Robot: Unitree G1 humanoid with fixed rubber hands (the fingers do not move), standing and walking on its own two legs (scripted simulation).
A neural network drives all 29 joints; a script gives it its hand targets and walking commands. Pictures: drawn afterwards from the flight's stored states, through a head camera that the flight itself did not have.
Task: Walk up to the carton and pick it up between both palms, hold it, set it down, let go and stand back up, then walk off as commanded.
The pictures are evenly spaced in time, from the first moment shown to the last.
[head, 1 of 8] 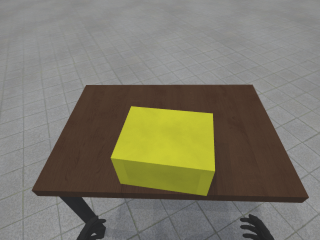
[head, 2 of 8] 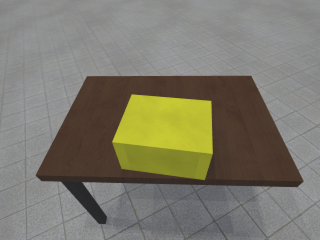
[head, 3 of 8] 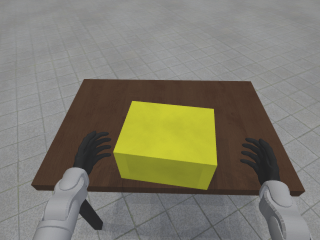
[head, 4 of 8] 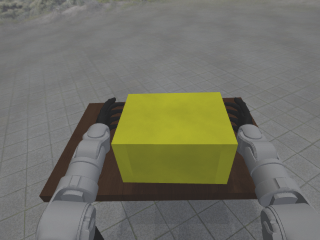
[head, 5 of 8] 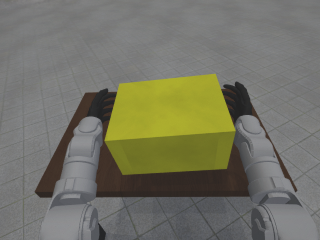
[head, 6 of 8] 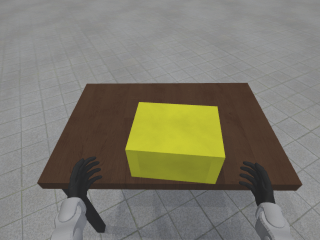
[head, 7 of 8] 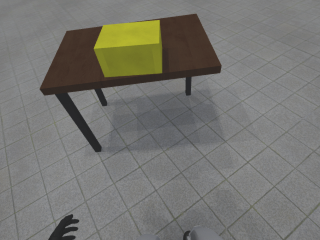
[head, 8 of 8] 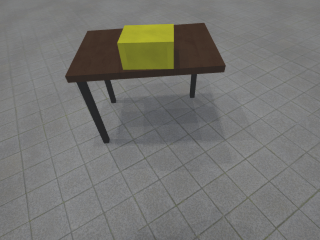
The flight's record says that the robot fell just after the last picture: no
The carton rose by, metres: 0.20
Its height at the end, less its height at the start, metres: +0.00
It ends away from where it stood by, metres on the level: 0.02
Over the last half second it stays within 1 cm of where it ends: yes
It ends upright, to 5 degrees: yes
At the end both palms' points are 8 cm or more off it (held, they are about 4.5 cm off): yes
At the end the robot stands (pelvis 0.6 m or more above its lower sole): yes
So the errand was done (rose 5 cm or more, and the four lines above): yes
